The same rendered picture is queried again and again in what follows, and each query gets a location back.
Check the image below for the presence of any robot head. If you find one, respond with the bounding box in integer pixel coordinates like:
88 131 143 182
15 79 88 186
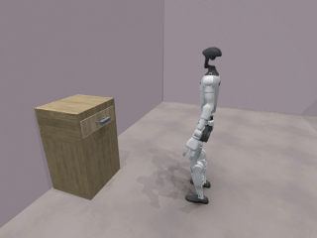
202 47 222 76

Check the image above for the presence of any robot left forearm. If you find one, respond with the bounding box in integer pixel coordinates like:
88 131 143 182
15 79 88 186
192 104 212 140

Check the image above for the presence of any robot left hand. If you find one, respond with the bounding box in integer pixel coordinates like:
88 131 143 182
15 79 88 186
182 137 199 160

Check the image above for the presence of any cabinet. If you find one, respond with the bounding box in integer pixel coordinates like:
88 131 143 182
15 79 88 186
34 94 120 200

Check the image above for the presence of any left robot upper arm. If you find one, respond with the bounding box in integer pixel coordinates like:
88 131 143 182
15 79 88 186
202 76 215 113

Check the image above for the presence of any handle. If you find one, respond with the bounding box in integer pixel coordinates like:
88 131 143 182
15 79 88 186
95 117 111 125

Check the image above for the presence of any drawer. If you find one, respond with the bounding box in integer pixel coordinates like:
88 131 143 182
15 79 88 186
80 105 115 138

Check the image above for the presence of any robot right thigh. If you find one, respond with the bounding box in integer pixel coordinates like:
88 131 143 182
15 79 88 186
196 123 207 160

